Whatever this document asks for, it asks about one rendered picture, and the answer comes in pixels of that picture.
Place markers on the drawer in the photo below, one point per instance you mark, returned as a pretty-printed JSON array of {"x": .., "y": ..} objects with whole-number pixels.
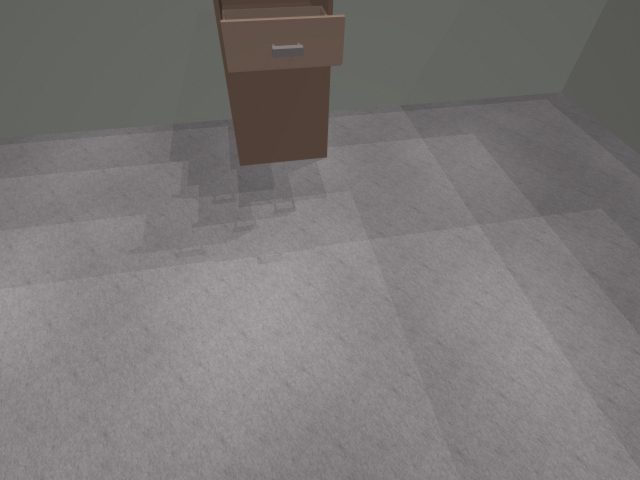
[{"x": 249, "y": 33}]

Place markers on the cabinet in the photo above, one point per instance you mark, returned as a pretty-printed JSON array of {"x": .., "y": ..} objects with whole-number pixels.
[{"x": 278, "y": 115}]

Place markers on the handle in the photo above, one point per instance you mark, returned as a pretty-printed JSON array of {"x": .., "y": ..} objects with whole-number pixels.
[{"x": 287, "y": 50}]

